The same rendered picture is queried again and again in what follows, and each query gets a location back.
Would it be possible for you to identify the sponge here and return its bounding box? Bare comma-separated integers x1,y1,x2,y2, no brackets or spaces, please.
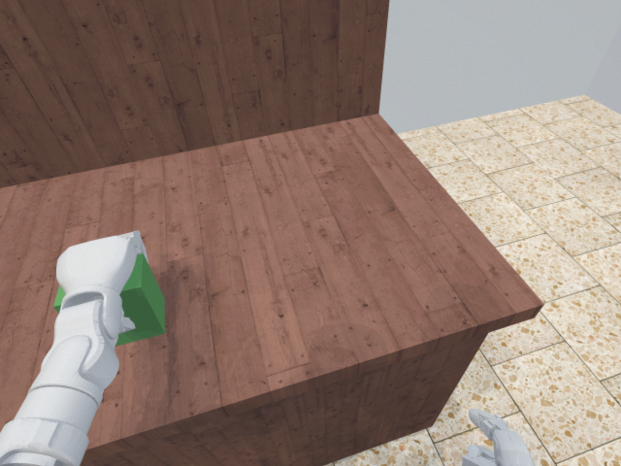
53,253,165,346

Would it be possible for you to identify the robot left forearm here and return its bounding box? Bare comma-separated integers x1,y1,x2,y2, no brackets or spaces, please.
0,285,122,466

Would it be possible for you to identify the table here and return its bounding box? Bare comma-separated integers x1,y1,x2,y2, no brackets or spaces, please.
0,0,544,466

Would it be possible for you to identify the left robot hand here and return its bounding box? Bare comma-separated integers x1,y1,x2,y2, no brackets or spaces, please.
56,230,148,334

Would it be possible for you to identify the right robot hand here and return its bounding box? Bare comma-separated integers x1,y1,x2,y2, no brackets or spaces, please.
462,409,536,466

